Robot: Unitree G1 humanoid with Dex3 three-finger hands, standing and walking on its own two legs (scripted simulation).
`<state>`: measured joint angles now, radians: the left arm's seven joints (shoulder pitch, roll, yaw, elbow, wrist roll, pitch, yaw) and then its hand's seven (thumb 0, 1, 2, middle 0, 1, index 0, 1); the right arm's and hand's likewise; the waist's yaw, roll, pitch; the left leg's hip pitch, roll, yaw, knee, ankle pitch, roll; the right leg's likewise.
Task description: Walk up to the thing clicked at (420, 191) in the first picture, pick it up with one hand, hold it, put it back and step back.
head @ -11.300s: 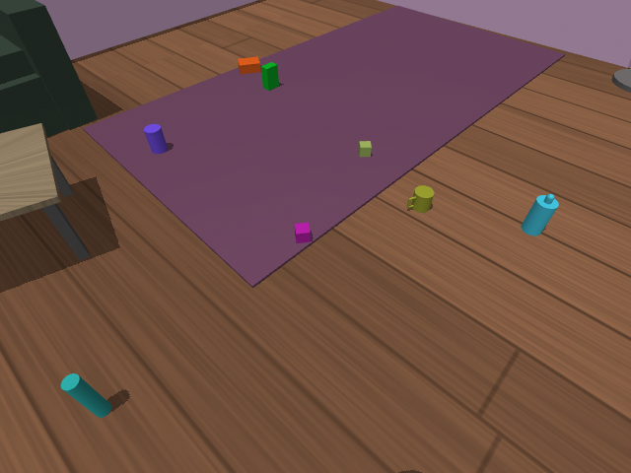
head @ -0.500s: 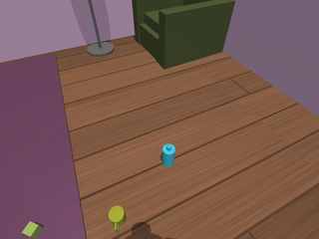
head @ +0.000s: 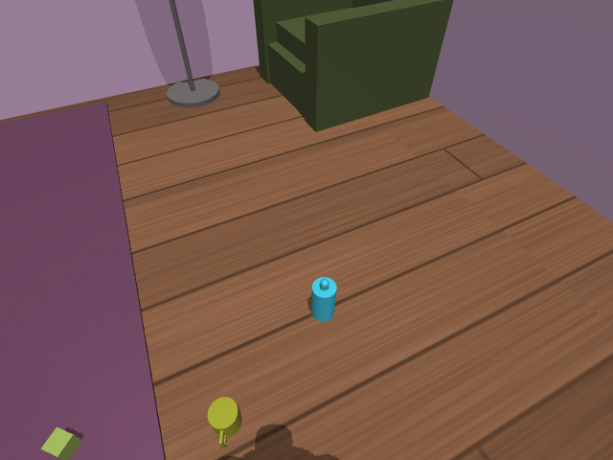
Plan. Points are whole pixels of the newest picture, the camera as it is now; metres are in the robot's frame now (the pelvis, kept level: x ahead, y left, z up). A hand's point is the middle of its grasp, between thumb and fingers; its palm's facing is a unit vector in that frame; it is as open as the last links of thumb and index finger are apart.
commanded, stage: stand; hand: left
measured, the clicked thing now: (224, 423) +0.39 +0.25 -0.73
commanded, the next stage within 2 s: walk up in 0.38 s
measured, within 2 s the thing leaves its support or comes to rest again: neither
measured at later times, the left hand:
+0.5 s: hand out of the picture +0.07 +0.26 -0.16, palm faces +0.00 -0.93 -0.37, open 7.4 cm
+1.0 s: hand out of the picture +0.01 +0.29 -0.18, palm faces -0.12 -0.92 -0.37, open 7.4 cm
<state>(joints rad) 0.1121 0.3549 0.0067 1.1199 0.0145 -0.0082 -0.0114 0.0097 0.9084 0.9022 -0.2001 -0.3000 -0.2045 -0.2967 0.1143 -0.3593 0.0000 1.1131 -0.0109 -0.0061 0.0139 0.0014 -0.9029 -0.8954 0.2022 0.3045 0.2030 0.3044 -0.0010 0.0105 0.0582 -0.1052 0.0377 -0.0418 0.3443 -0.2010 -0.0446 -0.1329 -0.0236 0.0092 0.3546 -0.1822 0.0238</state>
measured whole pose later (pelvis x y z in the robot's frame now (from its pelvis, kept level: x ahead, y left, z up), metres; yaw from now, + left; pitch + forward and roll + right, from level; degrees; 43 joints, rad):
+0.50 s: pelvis -0.02 +0.00 -0.01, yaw +0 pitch -2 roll +0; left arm 0.07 0.37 0.04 1.05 0.00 0.02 0.00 0.01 0.91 0.90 -0.20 -0.30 -0.21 -0.30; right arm 0.08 -0.38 -0.02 1.06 0.01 0.02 0.01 0.00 -0.90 -0.90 0.20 0.30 0.20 0.30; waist 0.00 0.01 0.14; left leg -0.21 0.04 -0.05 0.49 -0.23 -0.03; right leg -0.22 -0.01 0.01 0.45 -0.20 0.01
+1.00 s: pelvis -0.12 +0.03 -0.02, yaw -4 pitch -1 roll +0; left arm 0.11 0.39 0.07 0.88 0.02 0.07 0.01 0.01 0.91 0.90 -0.20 -0.30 -0.20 -0.30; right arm 0.15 -0.36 -0.04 0.87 -0.02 0.03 -0.02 0.00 -0.90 -0.89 0.21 0.31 0.21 0.31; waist -0.01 -0.03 0.21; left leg -0.34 0.03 0.04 0.66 -0.30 0.02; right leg -0.32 0.05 0.09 0.84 -0.48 0.01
